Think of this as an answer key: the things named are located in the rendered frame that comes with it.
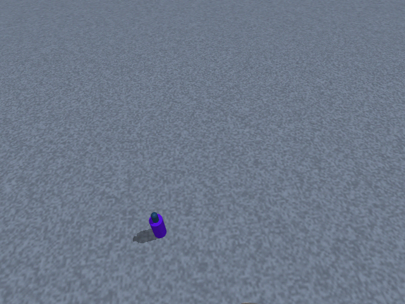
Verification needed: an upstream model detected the bottle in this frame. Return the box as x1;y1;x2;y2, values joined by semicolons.
149;212;166;238

